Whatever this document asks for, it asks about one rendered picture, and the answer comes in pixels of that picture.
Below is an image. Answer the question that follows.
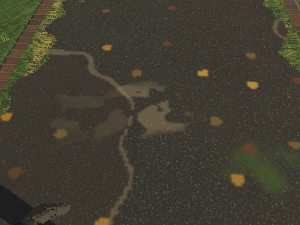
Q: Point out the left robot hand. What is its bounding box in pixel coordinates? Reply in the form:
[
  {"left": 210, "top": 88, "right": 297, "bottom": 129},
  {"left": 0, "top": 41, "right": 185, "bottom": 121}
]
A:
[{"left": 14, "top": 202, "right": 70, "bottom": 225}]

